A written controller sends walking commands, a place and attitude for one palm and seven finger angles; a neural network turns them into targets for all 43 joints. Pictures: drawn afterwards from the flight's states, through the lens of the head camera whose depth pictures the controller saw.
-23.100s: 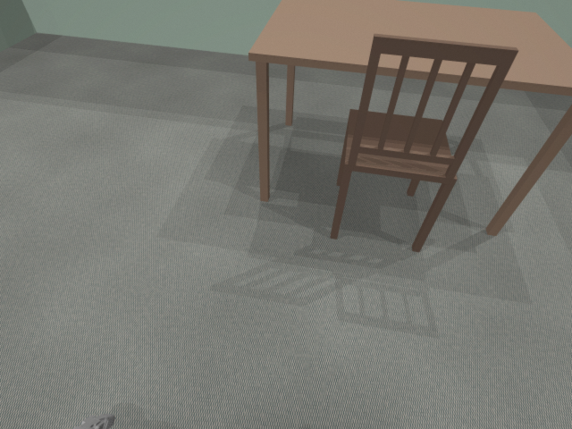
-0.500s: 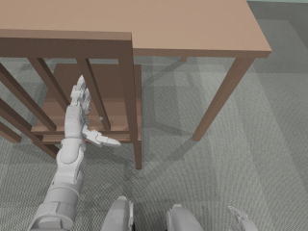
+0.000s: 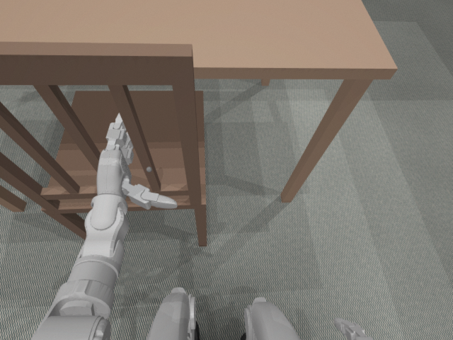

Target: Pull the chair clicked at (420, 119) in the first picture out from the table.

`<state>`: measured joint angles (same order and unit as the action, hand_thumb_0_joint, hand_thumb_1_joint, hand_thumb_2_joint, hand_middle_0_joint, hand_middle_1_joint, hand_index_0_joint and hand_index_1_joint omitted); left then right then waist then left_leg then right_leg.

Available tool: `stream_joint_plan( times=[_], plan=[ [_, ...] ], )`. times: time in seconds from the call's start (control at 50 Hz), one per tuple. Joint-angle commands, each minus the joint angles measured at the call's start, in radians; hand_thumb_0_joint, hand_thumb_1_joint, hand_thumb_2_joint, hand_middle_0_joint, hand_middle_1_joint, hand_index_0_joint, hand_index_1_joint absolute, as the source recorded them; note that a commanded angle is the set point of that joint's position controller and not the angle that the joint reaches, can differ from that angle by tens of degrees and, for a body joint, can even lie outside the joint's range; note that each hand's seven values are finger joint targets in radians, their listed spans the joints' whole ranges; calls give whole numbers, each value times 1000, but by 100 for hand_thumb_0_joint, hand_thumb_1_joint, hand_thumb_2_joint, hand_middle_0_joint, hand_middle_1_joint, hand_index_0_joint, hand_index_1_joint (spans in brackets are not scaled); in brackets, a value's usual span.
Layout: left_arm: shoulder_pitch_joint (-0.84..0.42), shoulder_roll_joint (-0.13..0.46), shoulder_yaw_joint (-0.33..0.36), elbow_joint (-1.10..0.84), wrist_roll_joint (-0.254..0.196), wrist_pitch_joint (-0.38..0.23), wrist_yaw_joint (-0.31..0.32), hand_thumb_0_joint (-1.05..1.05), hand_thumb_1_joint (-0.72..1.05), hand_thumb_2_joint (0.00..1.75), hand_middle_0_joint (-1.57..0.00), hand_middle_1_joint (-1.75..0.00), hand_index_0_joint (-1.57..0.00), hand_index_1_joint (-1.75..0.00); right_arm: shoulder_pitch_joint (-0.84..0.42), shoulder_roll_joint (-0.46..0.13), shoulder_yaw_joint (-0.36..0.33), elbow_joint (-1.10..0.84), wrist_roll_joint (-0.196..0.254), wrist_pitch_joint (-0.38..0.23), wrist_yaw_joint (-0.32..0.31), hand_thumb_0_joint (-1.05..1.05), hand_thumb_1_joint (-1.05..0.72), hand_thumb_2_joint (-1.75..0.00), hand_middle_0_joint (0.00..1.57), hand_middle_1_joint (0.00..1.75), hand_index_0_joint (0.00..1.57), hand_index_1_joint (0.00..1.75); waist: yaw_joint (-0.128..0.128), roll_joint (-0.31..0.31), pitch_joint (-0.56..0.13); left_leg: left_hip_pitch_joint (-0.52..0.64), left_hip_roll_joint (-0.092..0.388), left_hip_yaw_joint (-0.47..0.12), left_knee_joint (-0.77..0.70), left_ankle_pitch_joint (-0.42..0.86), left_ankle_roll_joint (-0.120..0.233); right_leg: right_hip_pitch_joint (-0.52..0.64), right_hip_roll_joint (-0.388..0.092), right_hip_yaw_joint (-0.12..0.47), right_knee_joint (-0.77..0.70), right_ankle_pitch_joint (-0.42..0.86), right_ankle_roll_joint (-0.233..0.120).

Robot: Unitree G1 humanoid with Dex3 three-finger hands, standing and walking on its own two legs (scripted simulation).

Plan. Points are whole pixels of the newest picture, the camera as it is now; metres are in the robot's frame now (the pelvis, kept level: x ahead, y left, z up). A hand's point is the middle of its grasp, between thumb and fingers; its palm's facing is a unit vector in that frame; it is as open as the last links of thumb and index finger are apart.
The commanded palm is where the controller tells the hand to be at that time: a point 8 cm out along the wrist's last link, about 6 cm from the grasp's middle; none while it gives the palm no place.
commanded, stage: push the fingers through the gap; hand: left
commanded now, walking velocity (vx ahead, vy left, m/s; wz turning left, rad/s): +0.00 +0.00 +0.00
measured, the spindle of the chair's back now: (89, 149) +0.44 +0.24 +0.03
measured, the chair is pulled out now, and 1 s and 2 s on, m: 0.00 0.00 0.05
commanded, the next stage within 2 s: hook a spindle and tug to test in 0.06 s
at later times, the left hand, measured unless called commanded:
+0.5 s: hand (155, 166) +0.41 +0.12 +0.02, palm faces +0.03 -1.00 -0.02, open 15.6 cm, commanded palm +0.39 +0.17 +0.02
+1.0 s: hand (154, 166) +0.41 +0.13 +0.02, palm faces +0.02 -1.00 -0.01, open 6.1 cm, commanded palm +0.39 +0.18 +0.02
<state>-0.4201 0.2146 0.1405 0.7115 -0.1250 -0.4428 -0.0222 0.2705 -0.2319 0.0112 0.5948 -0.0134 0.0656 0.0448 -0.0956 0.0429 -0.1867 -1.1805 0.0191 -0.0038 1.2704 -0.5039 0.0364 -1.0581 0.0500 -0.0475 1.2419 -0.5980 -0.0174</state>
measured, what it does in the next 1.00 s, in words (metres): stands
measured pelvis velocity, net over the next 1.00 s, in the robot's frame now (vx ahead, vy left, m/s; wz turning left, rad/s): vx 0.00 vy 0.00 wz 0.00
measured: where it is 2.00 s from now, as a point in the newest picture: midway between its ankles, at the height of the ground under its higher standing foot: outside the picture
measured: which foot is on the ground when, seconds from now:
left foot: down 0.00-1.00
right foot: down 0.00-1.00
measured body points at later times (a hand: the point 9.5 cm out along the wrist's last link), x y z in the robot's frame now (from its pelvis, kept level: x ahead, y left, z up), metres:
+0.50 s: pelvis +0.00 +0.00 +0.00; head +0.11 +0.01 +0.43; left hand +0.40 +0.18 +0.03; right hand +0.11 -0.25 -0.12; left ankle +0.05 +0.10 -0.62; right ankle -0.01 -0.12 -0.62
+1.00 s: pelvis +0.00 +0.00 +0.00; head +0.12 +0.01 +0.43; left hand +0.41 +0.18 +0.02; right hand +0.11 -0.26 -0.12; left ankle +0.05 +0.10 -0.62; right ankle -0.01 -0.12 -0.62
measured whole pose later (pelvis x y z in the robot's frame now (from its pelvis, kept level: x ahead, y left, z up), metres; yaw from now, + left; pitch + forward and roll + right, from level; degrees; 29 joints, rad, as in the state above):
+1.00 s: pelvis +0.00 +0.00 +0.00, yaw +0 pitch +24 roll -3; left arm -0.43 0.20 0.13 0.71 -0.11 -0.48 0.00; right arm 0.24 -0.23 0.00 0.60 -0.02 0.07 0.04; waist -0.10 0.04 -0.18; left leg -1.18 0.02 -0.01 1.27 -0.51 0.03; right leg -1.06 0.05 -0.05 1.25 -0.61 -0.02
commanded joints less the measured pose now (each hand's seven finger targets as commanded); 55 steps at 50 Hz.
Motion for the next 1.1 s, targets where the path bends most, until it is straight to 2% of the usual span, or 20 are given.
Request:
stream_joint_plan(
  times=[0.0, 0.06, 0.08, 0.14, 0.2, 0.24, 0.32, 0.34, 0.44, 0.48, 0.6, 0.64, 0.72, 0.8, 0.82, 0.84, 0.88, 0.94, 1.0, 1.08],
  plan=[
    [-337, 96, 4, -313, -16, -115, 1, 0, -50, 30, -6, -8, -6, -8, 36, -164, -64, -102, -1, -37, -20, 0, -90, -90, 20, 30, 20, 30, -20, 49, -431, 496, 0, -70, -137, 326, -17, 55, -1, 13, -174, 317, -15],
    [-347, 105, 4, -323, 4, -146, 24, 0, -50, 30, -6, -8, -6, -8, 36, -159, -65, -83, -8, -42, -20, 0, -90, -90, 20, 30, 20, 30, -24, 62, -436, 510, 0, -73, -127, 336, -19, 39, 0, 13, -166, 317, -14],
    [-336, 138, 32, -317, 12, -150, 32, 0, -50, 30, -6, -8, -6, -8, 40, -165, -65, -81, -10, -43, -21, 0, -90, -90, 20, 30, 20, 30, -17, 62, -436, 506, 1, -78, -126, 345, -20, 34, 1, 10, -155, 319, -17],
    [-301, 92, -4, -222, 37, -131, 35, 0, -50, 30, -6, -8, -6, -8, 33, -160, -62, -78, -11, -32, -16, 0, -90, -90, 20, 30, 20, 30, -23, 53, -376, 469, -1, -79, -134, 298, -23, 8, -2, 4, -159, 282, -17],
    [-313, 63, -23, -171, 38, -96, 31, 0, -50, 30, -11, -24, -11, -24, 29, -166, -63, -87, -8, -22, -14, 0, -90, -90, 20, 30, 20, 30, -32, 35, -362, 456, -4, -80, -141, 253, -19, -5, -2, 1, -171, 247, -16],
    [-294, 74, -4, -179, 22, -80, 27, 0, -50, 30, -15, -35, -15, -35, 31, -168, -63, -98, -4, -17, -15, 0, -90, -90, 20, 30, 20, 30, -19, 19, -391, 461, -6, -74, -144, 273, -18, 35, -1, 4, -179, 271, -17],
    [-346, 78, -5, -260, 8, -97, 32, 0, -50, 30, -22, -57, -22, -57, 24, -159, -61, -106, -5, -19, -18, 0, -90, -90, 20, 30, 20, 30, -18, 50, -447, 489, -7, -68, -132, 321, -16, 63, -2, 14, -172, 320, -15],
    [-340, 87, 3, -269, 8, -106, 35, 0, -50, 30, -24, -63, -24, -63, 24, -158, -61, -103, -5, -21, -18, 0, -90, -90, 20, 30, 20, 30, -18, 35, -451, 492, -5, -68, -132, 325, -17, 67, -2, 13, -172, 322, -14],
    [-337, 106, 14, -201, 29, -121, 43, 0, -50, 30, -32, -90, -32, -90, 28, -155, -57, -89, -9, -19, -18, 0, -90, -90, 20, 30, 20, 30, -29, 2, -384, 402, -10, -56, -117, 274, -12, 73, -1, 25, -171, 307, -9],
    [-332, 108, 19, -170, 29, -114, 35, 0, -39, 35, -36, -101, -36, -101, 28, -156, -55, -90, -9, -18, -18, 0, -90, -90, 20, 30, 20, 30, -28, 8, -368, 373, -15, -49, -113, 253, -8, 77, -1, 33, -175, 299, -10],
    [-320, 111, 25, -207, 2, -100, 5, 0, -5, 49, -46, -134, -46, -134, 31, -158, -58, -101, -4, -18, -21, 0, -90, -90, 20, 30, 20, 30, -19, 26, -446, 409, -14, -42, -112, 314, -9, 126, -4, 37, -173, 370, -9],
    [-332, 124, 34, -230, -7, -102, 1, 0, 6, 54, -50, -145, -50, -145, 34, -158, -60, -97, -3, -20, -23, 0, -90, -90, 20, 30, 20, 30, -20, 13, -445, 408, -12, -41, -111, 320, -9, 136, -2, 39, -174, 381, -7],
    [-321, 107, 13, -277, -5, -117, 5, 0, 28, 64, -50, -145, -50, -145, 34, -154, -61, -91, -3, -27, -21, 0, -90, -90, 20, 30, 20, 30, -15, 52, -458, 454, -9, -48, -114, 350, -13, 117, -2, 31, -167, 389, -11],
    [-273, 107, 16, -234, 3, -106, 16, 0, 51, 73, -50, -145, -50, -145, 37, -159, -61, -85, -4, -23, -17, 0, -90, -90, 20, 30, 20, 30, -22, 16, -412, 430, -7, -53, -119, 345, -13, 103, -1, 23, -168, 385, -9],
    [-267, 72, -11, -210, 4, -99, 14, 0, 56, 76, -50, -145, -50, -145, 35, -155, -62, -85, -3, -21, -15, 0, -90, -90, 20, 30, 20, 30, -31, 5, -392, 415, -9, -49, -118, 318, -11, 95, -1, 25, -175, 365, -6],
    [-281, 96, 10, -205, 7, -97, 19, 0, 62, 78, -50, -145, -50, -145, 37, -159, -62, -83, -3, -19, -18, 0, -90, -90, 20, 30, 20, 30, -30, -17, -378, 397, -8, -49, -118, 306, -10, 99, -2, 26, -176, 360, -6],
    [-285, 110, 17, -216, 11, -99, 19, 0, 73, 83, -50, -145, -50, -145, 37, -162, -62, -92, -3, -21, -17, 0, -90, -90, 20, 30, 20, 30, -22, 0, -388, 400, -11, -49, -119, 313, -10, 103, -2, 28, -170, 365, -10],
    [-316, 92, 3, -213, 9, -106, 15, 0, 90, 90, -50, -145, -50, -145, 31, -158, -61, -89, -3, -20, -17, 0, -90, -90, 20, 30, 20, 30, -30, 17, -388, 414, -10, -48, -118, 293, -11, 85, -3, 27, -178, 337, -9],
    [-331, 121, 31, -200, 14, -112, 18, 0, 90, 90, -50, -145, -50, -145, 33, -161, -60, -89, -6, -20, -21, 0, -90, -90, 20, 30, 20, 30, -23, 39, -409, 416, -11, -51, -111, 304, -13, 75, -2, 29, -165, 339, -10],
    [-274, 86, 0, -251, 7, -111, 13, 0, 90, 90, -50, -145, -50, -145, 27, -160, -62, -108, -6, -19, -14, 0, -90, -90, 20, 30, 20, 30, -8, 62, -467, 484, -7, -60, -122, 364, -17, 87, 0, 17, -156, 371, -16]
  ],
)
